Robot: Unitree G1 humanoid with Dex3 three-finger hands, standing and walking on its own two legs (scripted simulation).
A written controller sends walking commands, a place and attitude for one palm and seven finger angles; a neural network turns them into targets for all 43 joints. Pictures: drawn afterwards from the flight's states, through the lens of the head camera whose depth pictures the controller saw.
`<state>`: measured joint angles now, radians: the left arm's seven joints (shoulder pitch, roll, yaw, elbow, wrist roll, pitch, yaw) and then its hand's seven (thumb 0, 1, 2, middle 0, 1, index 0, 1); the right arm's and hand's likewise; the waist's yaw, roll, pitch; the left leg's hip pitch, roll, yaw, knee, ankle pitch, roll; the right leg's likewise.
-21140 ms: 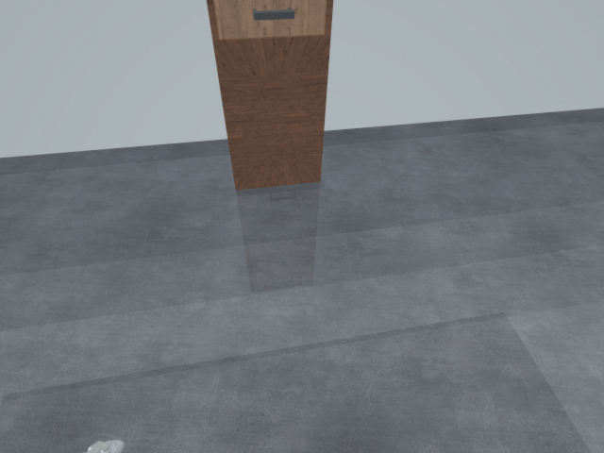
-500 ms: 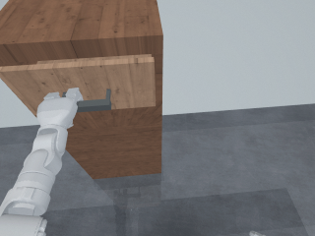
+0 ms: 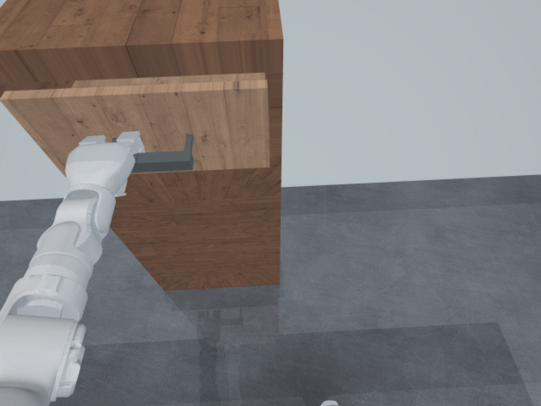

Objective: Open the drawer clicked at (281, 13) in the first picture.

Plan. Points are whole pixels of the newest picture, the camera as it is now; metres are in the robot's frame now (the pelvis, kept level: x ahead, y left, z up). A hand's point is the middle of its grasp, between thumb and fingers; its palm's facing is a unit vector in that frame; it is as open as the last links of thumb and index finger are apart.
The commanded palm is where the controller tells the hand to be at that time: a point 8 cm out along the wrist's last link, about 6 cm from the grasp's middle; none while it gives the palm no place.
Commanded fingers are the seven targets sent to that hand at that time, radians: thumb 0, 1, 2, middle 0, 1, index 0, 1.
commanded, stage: pull the drawer open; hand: left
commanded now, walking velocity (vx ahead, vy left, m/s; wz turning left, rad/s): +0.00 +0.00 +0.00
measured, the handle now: (150, 152) +0.49 +0.21 +0.07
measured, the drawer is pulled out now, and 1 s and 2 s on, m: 0.03 0.06 0.16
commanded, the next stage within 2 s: none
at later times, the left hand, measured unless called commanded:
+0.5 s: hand (117, 195) +0.42 +0.25 +0.04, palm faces +0.00 -0.04 -1.00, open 5.8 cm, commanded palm +0.37 +0.25 +0.10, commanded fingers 0.00 0.90 0.90 -0.40 -1.35 -0.40 -1.35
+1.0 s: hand (112, 205) +0.40 +0.26 +0.05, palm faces -0.05 -0.01 -1.00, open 5.7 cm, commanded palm +0.38 +0.25 +0.10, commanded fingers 0.00 0.90 0.90 -0.40 -1.35 -0.40 -1.35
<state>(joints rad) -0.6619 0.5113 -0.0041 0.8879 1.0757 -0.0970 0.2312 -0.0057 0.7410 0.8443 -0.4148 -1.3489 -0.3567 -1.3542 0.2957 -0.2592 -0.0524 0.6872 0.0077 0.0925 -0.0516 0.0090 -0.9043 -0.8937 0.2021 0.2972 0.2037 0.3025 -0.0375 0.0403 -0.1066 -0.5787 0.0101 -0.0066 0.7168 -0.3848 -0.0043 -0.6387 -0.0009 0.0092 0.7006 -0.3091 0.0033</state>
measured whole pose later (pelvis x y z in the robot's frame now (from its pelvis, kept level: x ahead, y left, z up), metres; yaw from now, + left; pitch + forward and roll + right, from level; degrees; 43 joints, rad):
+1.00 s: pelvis +0.01 +0.00 +0.00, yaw +1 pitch +11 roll +0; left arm -0.50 0.44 -0.09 0.66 1.04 0.00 0.18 0.00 0.72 0.84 -0.41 -1.35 -0.36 -1.35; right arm 0.19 -0.24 -0.03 0.65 0.01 0.08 -0.05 0.01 -0.90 -0.89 0.20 0.30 0.20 0.30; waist 0.02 0.05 -0.10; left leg -0.49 0.00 -0.02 0.68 -0.39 0.00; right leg -0.54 -0.02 -0.01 0.68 -0.33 0.01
